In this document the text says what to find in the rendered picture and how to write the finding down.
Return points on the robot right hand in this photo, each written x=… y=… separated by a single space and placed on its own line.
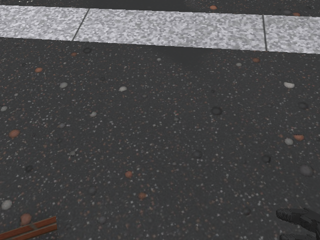
x=305 y=217

